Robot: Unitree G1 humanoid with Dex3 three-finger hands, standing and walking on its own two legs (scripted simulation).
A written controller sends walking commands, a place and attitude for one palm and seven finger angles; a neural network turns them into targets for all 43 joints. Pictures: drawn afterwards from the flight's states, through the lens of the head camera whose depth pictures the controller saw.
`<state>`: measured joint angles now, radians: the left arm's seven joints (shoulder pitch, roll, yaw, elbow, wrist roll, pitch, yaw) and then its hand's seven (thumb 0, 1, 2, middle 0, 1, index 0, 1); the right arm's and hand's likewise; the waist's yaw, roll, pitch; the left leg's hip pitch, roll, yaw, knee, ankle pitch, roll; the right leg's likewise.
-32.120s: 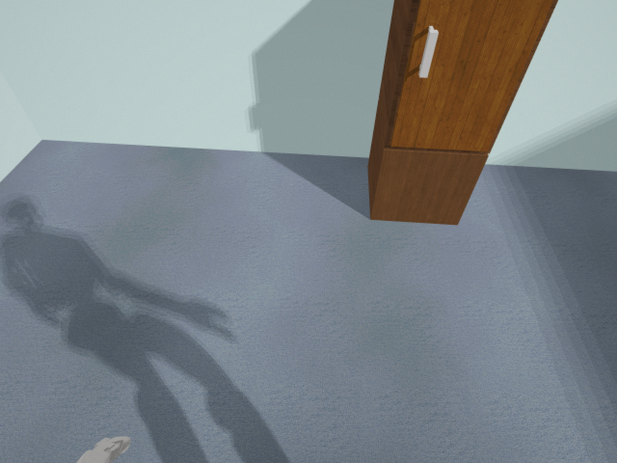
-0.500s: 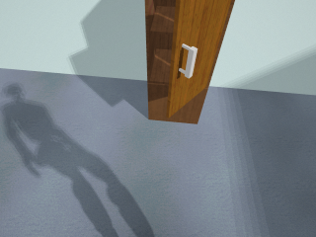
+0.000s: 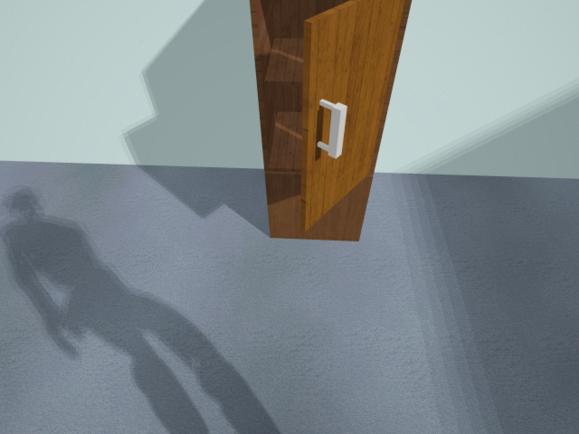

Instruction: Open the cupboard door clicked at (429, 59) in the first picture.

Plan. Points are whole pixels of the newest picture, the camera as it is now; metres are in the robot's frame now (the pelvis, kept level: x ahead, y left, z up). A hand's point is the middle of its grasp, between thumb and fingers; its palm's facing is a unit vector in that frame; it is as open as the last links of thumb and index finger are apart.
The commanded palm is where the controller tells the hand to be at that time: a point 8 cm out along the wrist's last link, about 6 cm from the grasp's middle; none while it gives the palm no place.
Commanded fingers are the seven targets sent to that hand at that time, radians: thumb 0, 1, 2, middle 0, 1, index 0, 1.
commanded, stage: let the arm hang, fingers relaxed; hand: left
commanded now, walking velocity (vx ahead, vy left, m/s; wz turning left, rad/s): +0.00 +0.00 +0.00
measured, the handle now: (329, 128) +0.75 -0.06 +0.01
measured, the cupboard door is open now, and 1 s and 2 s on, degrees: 52 52 52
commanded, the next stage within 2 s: look to check the result in 0.16 s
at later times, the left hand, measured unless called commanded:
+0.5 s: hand out of the picture +0.00 +0.16 -0.17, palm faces +0.03 -0.98 -0.20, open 7.4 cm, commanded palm none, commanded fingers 0.00 0.90 0.90 -0.20 -0.30 -0.20 -0.30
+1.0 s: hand out of the picture +0.03 +0.16 -0.17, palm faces +0.01 -0.98 -0.21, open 7.4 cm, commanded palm none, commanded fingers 0.00 0.90 0.90 -0.20 -0.30 -0.20 -0.30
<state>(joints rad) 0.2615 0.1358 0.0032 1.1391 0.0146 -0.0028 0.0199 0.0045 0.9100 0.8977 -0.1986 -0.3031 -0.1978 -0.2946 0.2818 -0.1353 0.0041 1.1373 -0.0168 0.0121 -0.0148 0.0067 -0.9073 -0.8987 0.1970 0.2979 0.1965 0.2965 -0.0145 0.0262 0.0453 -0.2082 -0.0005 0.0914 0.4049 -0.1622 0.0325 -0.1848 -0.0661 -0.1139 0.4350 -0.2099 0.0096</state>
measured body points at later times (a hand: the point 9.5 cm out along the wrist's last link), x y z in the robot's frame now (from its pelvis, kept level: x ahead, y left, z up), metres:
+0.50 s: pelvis +0.01 -0.01 +0.00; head +0.02 -0.02 +0.45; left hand +0.00 +0.22 -0.16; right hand -0.02 -0.22 -0.17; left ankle +0.04 +0.10 -0.74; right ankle +0.02 -0.12 -0.74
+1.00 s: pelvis +0.02 -0.02 +0.00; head +0.04 -0.03 +0.45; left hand +0.03 +0.21 -0.16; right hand +0.02 -0.24 -0.17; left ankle +0.04 +0.10 -0.74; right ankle +0.02 -0.12 -0.74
